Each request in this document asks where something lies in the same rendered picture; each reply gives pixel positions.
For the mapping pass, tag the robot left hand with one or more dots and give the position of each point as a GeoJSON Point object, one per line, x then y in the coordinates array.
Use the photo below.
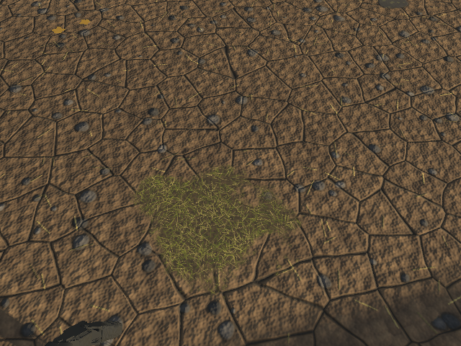
{"type": "Point", "coordinates": [88, 334]}

